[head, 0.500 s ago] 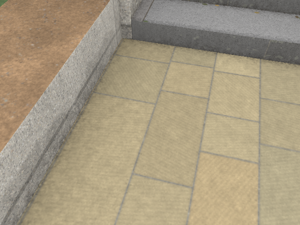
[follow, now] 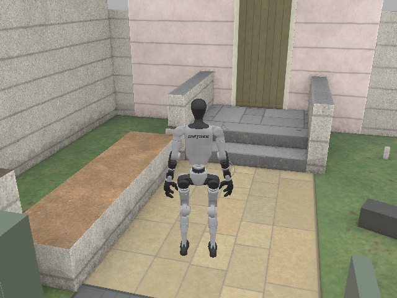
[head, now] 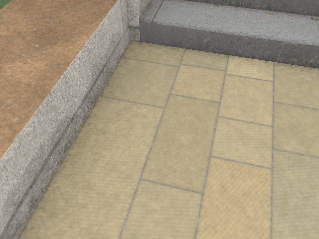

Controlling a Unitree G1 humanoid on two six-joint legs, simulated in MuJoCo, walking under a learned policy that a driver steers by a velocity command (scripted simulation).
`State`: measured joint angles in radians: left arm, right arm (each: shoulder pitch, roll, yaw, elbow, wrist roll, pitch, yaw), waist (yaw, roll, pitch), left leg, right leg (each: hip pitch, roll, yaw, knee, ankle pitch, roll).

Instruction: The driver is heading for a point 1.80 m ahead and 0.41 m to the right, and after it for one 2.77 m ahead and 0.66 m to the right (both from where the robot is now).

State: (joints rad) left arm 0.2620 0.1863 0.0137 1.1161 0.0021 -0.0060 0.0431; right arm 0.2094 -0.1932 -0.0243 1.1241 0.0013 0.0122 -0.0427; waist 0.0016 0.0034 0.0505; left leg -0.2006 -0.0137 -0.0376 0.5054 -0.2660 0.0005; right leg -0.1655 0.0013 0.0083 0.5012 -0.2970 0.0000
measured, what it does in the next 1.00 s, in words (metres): walks ahead: right foot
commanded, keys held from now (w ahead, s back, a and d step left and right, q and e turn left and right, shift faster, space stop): w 1.00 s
